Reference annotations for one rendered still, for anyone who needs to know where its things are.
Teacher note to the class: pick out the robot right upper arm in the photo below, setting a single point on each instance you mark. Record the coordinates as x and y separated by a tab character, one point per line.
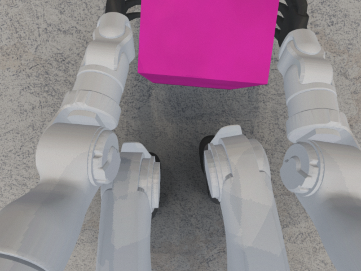
326	179

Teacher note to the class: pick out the carton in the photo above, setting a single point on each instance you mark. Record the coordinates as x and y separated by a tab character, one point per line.
221	44

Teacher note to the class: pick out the left robot forearm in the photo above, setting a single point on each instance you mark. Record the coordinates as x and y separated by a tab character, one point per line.
101	78

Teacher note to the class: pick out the right robot hand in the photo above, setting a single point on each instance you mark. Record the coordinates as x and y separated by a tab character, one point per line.
295	17

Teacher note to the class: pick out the left robot hand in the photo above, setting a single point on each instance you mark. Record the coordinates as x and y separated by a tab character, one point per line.
121	6

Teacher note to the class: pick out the left robot thigh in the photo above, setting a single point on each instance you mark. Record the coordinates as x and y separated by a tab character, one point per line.
125	215

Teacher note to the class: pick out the right robot forearm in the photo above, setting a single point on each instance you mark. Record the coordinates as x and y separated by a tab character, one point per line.
310	92

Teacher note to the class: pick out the robot right foot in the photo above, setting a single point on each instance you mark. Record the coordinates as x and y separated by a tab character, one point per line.
202	147

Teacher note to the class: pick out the robot left upper arm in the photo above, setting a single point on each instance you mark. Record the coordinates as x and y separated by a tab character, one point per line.
39	230

